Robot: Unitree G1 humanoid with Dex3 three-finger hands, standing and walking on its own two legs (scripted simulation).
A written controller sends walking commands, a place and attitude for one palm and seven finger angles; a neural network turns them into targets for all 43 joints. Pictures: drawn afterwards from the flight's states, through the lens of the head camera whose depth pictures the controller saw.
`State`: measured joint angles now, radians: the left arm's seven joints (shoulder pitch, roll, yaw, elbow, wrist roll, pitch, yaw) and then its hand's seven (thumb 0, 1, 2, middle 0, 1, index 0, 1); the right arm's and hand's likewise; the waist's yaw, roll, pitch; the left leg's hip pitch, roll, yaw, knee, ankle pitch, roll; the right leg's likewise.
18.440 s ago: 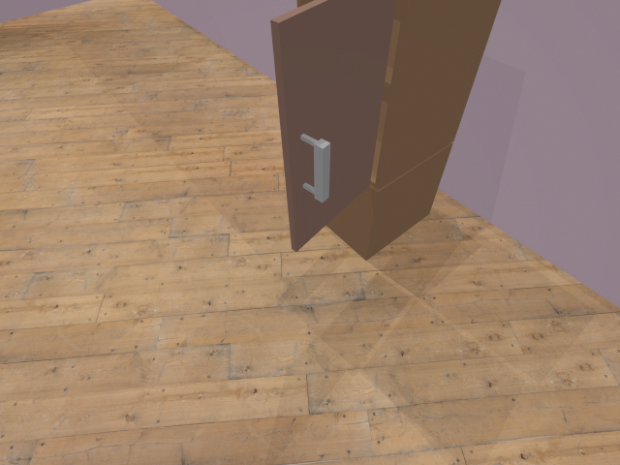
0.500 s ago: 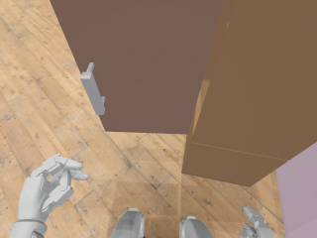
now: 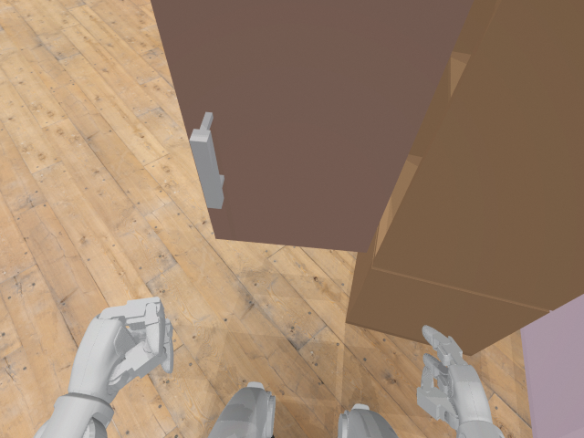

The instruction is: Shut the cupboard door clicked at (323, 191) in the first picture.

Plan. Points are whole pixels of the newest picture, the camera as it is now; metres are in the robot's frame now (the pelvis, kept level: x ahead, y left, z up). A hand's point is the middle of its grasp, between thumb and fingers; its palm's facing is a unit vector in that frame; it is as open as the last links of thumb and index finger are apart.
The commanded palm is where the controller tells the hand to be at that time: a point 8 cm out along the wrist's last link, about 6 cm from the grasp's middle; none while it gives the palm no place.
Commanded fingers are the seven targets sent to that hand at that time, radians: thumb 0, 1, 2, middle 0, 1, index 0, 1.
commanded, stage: raise the hand and make a fist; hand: left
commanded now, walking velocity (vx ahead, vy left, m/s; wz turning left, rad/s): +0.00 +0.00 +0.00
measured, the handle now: (211, 162) +0.50 +0.18 +0.05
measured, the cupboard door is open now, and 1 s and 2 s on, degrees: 100 100 100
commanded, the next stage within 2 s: bring the fist close to the handle in 0.52 s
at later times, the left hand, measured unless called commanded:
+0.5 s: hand (169, 328) +0.23 +0.17 +0.06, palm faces +0.00 -1.00 -0.05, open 3.1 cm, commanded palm +0.21 +0.22 +0.05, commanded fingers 0.00 0.90 0.90 -1.30 -1.50 -1.30 -1.50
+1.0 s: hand (209, 286) +0.30 +0.14 +0.04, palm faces -0.09 -1.00 -0.02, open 3.1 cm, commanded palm +0.29 +0.20 +0.05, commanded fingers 0.00 0.90 0.90 -1.30 -1.50 -1.30 -1.50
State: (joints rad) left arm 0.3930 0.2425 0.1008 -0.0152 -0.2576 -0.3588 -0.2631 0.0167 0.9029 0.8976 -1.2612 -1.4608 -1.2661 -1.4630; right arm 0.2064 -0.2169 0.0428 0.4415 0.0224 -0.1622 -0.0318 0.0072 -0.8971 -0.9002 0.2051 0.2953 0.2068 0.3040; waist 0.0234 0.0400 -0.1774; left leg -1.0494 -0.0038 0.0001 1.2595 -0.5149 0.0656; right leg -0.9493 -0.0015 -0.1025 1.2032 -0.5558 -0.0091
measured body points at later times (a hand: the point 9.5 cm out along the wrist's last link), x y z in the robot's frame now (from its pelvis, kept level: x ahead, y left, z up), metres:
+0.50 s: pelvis +0.01 -0.02 +0.00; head +0.08 -0.01 +0.44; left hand +0.23 +0.22 +0.06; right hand +0.18 -0.26 -0.08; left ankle +0.05 +0.07 -0.63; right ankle +0.02 -0.12 -0.63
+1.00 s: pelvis +0.00 -0.02 +0.00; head +0.08 -0.03 +0.44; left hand +0.29 +0.20 +0.05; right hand +0.17 -0.27 -0.09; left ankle +0.05 +0.07 -0.63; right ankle +0.02 -0.12 -0.63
